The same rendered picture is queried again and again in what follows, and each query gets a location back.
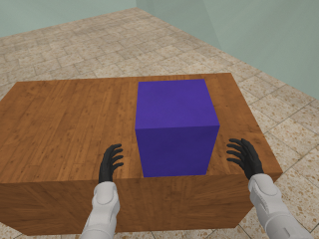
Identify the robot left hand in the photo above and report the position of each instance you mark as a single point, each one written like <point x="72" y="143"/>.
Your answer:
<point x="107" y="168"/>

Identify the robot right forearm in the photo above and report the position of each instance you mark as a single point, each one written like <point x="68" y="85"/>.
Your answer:
<point x="273" y="215"/>

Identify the carton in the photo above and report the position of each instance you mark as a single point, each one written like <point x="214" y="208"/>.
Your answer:
<point x="176" y="127"/>

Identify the robot right hand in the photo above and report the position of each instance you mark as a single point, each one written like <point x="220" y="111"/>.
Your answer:
<point x="249" y="160"/>

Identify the pedestal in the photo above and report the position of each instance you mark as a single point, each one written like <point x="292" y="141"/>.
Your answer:
<point x="53" y="136"/>

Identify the robot left forearm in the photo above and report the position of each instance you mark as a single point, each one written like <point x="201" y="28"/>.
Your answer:
<point x="102" y="221"/>

